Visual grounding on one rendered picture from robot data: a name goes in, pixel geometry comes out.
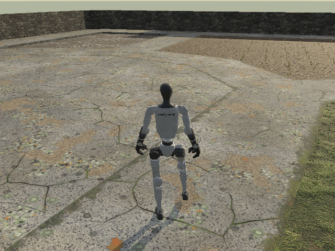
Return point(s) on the left robot forearm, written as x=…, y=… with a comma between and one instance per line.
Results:
x=141, y=138

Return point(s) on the robot right upper arm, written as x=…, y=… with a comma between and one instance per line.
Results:
x=186, y=119

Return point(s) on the right robot hand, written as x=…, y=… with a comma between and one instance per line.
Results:
x=197, y=150

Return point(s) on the right robot forearm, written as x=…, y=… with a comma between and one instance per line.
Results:
x=193, y=140

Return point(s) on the left robot hand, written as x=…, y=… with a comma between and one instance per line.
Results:
x=141, y=147

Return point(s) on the left robot foot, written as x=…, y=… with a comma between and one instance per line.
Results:
x=160, y=214

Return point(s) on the robot left upper arm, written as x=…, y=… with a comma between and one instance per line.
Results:
x=147, y=119

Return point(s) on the robot right thigh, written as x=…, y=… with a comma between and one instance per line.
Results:
x=179, y=152

